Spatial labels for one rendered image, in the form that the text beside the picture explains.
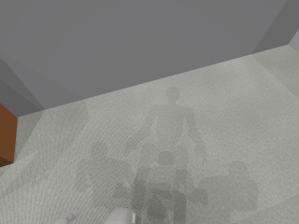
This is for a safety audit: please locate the robot left thigh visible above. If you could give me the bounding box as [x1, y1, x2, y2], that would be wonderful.
[103, 207, 136, 224]

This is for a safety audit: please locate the cupboard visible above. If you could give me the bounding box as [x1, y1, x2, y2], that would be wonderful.
[0, 104, 18, 167]

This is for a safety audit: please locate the robot left hand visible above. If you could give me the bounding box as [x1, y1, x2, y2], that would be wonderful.
[54, 210, 78, 224]

